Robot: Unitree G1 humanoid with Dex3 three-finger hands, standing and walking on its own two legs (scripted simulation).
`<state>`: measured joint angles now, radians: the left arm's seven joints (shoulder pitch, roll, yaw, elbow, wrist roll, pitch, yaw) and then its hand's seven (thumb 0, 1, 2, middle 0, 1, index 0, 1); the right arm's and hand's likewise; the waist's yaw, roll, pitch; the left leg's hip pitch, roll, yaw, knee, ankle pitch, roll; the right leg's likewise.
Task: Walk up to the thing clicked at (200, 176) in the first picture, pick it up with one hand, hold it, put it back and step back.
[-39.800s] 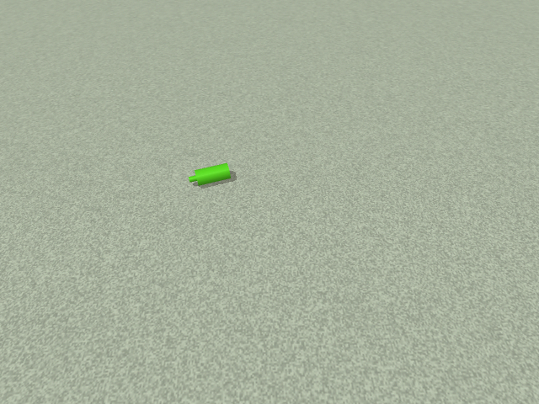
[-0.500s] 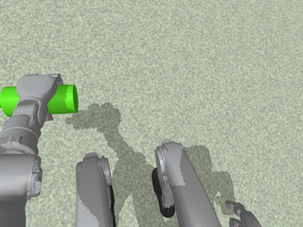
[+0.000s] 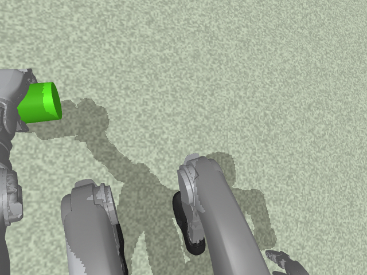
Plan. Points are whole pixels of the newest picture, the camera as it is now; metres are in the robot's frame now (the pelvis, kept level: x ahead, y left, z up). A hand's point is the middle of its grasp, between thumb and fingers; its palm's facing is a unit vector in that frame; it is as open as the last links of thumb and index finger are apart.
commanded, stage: crouch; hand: left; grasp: from above
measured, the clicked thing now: (1, 106) +0.50 +0.30 -0.19
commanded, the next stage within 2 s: lower in 0.38 s
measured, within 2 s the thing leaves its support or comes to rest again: neither
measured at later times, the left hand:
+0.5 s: hand (19, 105) +0.51 +0.27 -0.21, palm faces -0.47 -0.02 -0.88, open 11.1 cm
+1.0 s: hand (31, 109) +0.51 +0.26 -0.26, palm faces -0.48 -0.03 -0.88, open 11.1 cm
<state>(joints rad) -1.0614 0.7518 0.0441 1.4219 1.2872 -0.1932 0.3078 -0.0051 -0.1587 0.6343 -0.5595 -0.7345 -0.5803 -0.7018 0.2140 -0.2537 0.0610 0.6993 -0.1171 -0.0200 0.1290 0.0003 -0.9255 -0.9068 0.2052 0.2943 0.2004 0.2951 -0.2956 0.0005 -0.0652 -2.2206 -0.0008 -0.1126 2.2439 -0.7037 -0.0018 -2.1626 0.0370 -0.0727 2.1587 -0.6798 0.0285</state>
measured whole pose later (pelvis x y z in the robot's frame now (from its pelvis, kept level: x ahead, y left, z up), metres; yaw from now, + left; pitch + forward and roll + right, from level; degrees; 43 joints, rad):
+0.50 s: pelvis -0.01 +0.00 -0.04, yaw -2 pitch +36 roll -10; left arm -1.13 0.84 0.03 1.48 1.30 -0.20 0.31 -0.01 -0.16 0.63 -0.56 -0.74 -0.58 -0.71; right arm 0.19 -0.26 0.14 0.68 -0.13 -0.01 0.13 0.00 -0.92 -0.90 0.21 0.29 0.20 0.30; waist -0.33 -0.02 -0.02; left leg -2.32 0.00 -0.14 2.37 -0.69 0.00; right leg -2.25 0.04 -0.10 2.26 -0.66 0.04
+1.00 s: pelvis -0.01 +0.00 -0.06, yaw -4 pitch +34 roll -11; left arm -1.15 0.92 0.04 1.56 1.33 -0.23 0.38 -0.01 -0.17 0.64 -0.56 -0.76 -0.58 -0.73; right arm 0.18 -0.28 0.22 0.65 -0.16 -0.03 0.13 0.00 -0.92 -0.90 0.21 0.29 0.20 0.30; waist -0.37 -0.06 0.05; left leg -2.36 0.00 -0.18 2.45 -0.70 -0.01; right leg -2.29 0.05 -0.13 2.32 -0.66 0.04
